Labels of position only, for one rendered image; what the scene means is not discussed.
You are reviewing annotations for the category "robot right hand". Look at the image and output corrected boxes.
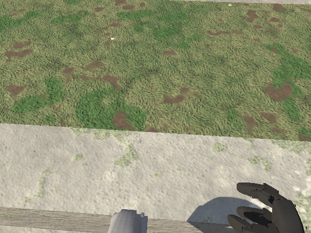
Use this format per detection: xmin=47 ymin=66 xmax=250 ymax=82
xmin=227 ymin=183 xmax=307 ymax=233

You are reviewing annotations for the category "robot left thigh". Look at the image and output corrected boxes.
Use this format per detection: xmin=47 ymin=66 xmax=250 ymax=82
xmin=108 ymin=209 xmax=148 ymax=233

